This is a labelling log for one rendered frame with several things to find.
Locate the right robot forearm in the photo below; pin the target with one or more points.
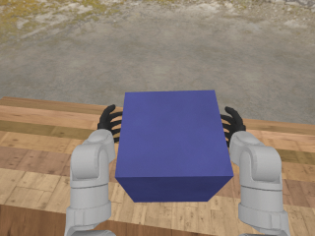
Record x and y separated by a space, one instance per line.
260 176

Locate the robot right hand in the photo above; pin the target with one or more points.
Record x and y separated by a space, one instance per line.
236 123

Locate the left robot forearm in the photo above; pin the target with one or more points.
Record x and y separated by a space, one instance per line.
89 177

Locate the carton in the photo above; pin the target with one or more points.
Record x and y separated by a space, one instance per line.
172 147

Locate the robot left hand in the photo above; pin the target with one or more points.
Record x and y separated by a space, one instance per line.
105 121

